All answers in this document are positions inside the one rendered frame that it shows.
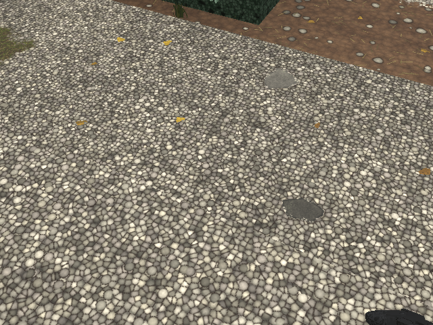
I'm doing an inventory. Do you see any robot right hand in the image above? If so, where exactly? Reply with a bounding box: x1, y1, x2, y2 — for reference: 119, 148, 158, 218
365, 309, 433, 325

